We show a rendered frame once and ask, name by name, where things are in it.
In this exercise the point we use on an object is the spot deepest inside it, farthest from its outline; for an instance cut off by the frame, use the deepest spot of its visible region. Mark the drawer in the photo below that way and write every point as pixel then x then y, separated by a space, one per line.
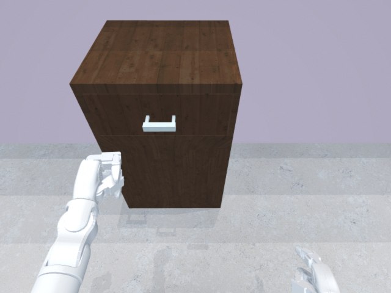
pixel 195 113

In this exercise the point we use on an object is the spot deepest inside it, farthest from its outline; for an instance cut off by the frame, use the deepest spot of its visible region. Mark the right robot hand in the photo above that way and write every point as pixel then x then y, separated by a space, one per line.
pixel 320 280

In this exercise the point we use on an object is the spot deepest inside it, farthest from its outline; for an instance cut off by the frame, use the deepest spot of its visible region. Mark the left robot forearm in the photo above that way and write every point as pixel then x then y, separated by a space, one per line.
pixel 65 265

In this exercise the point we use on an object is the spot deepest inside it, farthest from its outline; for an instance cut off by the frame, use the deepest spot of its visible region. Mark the handle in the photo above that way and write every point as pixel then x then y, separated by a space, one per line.
pixel 159 126

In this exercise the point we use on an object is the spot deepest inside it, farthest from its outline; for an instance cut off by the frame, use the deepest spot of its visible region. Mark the cabinet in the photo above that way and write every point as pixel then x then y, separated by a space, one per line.
pixel 165 56

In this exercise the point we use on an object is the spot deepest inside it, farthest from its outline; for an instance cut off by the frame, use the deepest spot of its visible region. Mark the left robot hand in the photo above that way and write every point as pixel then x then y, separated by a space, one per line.
pixel 90 176

